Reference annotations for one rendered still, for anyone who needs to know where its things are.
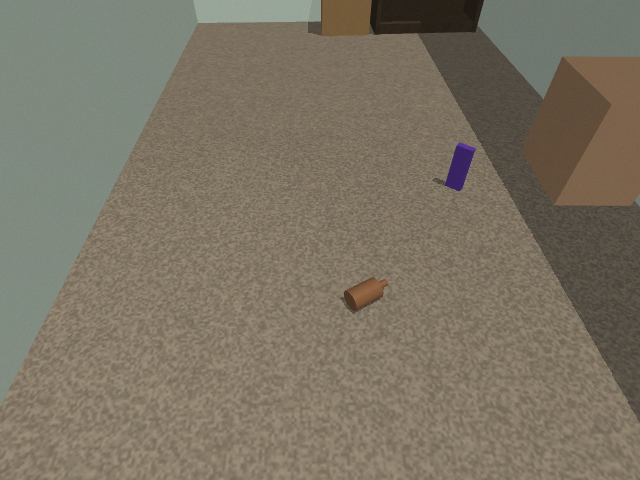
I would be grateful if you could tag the bookshelf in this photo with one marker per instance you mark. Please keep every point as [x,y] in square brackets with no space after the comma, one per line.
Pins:
[424,16]

